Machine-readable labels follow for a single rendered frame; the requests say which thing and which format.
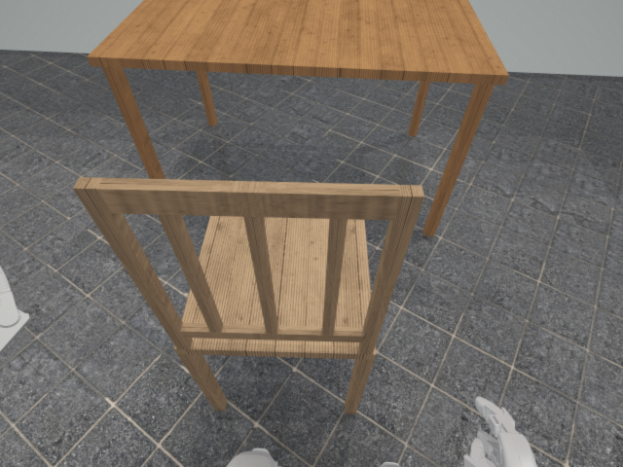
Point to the table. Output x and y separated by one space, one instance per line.
405 40

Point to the robot right hand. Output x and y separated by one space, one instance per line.
511 449

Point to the robot left hand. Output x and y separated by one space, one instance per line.
12 320

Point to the chair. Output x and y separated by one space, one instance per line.
283 270

